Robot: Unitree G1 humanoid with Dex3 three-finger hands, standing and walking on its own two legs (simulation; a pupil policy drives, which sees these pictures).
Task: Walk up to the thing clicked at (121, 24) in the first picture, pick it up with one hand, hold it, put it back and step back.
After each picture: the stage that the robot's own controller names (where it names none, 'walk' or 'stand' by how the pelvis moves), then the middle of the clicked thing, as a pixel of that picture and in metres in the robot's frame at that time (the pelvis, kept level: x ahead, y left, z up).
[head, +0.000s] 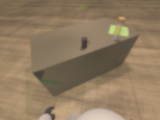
stand; (118, 29) +0.98 -0.28 +0.05
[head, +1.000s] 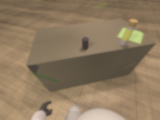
sink last; (127, 33) +0.83 -0.30 +0.08
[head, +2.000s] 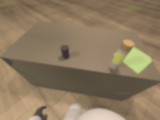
sink last; (119, 56) +0.50 -0.14 +0.08
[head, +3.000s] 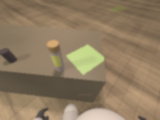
rise first; (57, 57) +0.40 +0.26 +0.09
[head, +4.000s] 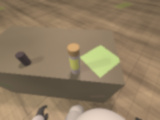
stand; (74, 61) +0.40 +0.13 +0.08
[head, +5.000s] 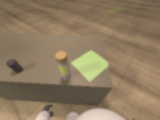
stand; (64, 67) +0.37 +0.21 +0.05
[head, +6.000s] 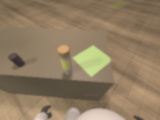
stand; (66, 61) +0.40 +0.20 +0.05
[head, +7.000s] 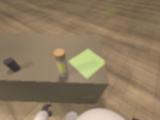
stand; (62, 64) +0.39 +0.23 +0.05
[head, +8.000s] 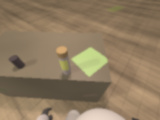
stand; (64, 62) +0.41 +0.22 +0.05
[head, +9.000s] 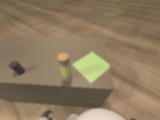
stand; (65, 68) +0.36 +0.20 +0.04
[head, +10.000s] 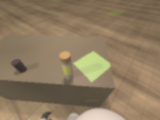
stand; (67, 67) +0.38 +0.19 +0.04
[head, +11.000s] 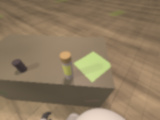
rise first; (67, 67) +0.38 +0.19 +0.04
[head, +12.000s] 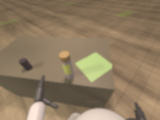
rise first; (67, 66) +0.39 +0.22 +0.05
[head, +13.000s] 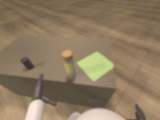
go down; (69, 65) +0.39 +0.21 +0.05
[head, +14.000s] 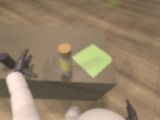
go down; (66, 62) +0.38 +0.18 +0.08
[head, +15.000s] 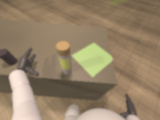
close in; (65, 60) +0.39 +0.18 +0.09
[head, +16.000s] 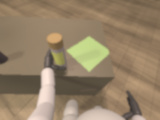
close; (59, 54) +0.40 +0.20 +0.12
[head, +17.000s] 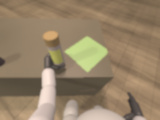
lift; (56, 53) +0.41 +0.21 +0.12
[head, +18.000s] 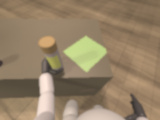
lift; (54, 58) +0.38 +0.22 +0.13
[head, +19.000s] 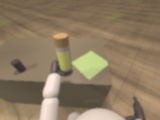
lift; (64, 57) +0.33 +0.17 +0.22
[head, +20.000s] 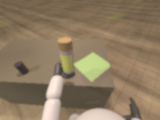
hold; (67, 60) +0.33 +0.16 +0.20
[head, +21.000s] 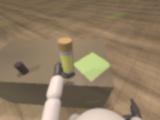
hold; (67, 60) +0.33 +0.16 +0.19
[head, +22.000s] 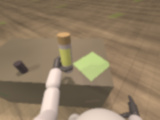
crouch; (66, 54) +0.38 +0.17 +0.19
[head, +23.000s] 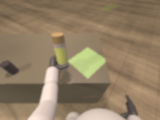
lower; (61, 53) +0.42 +0.20 +0.14
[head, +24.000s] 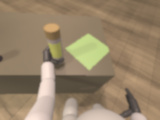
lower; (56, 47) +0.45 +0.22 +0.13
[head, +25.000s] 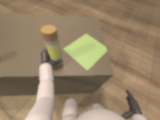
lower; (53, 48) +0.44 +0.22 +0.13
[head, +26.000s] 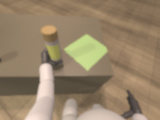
lower; (54, 48) +0.44 +0.22 +0.13
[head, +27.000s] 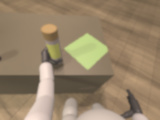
rest; (54, 47) +0.44 +0.22 +0.13
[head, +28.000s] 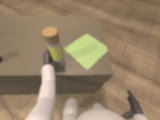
withdraw; (55, 49) +0.43 +0.21 +0.13
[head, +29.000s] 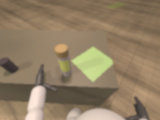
sink last; (64, 62) +0.38 +0.20 +0.10
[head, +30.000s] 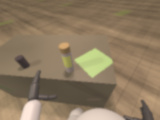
stand; (67, 59) +0.43 +0.22 +0.10
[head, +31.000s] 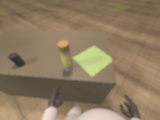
stand; (66, 57) +0.42 +0.21 +0.09
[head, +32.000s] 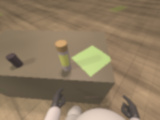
stand; (64, 57) +0.42 +0.22 +0.10
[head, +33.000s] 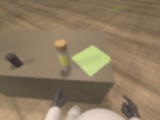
stand; (64, 57) +0.42 +0.22 +0.10
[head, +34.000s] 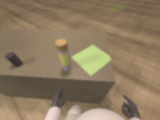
stand; (64, 56) +0.43 +0.22 +0.10
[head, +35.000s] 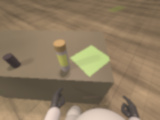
stand; (63, 57) +0.42 +0.22 +0.11
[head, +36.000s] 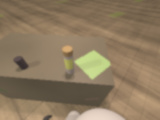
stand; (69, 61) +0.43 +0.20 +0.05
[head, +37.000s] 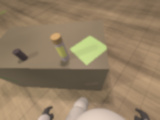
walk; (61, 49) +0.50 +0.28 +0.06
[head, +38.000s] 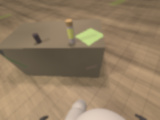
walk; (70, 32) +0.80 +0.30 +0.06
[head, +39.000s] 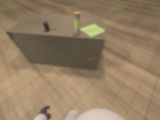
stand; (77, 23) +1.02 +0.25 +0.06
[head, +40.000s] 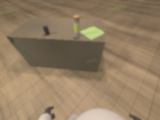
stand; (76, 27) +1.00 +0.23 +0.04
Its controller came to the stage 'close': yes
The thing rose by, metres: 0.19
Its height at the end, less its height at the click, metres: +0.00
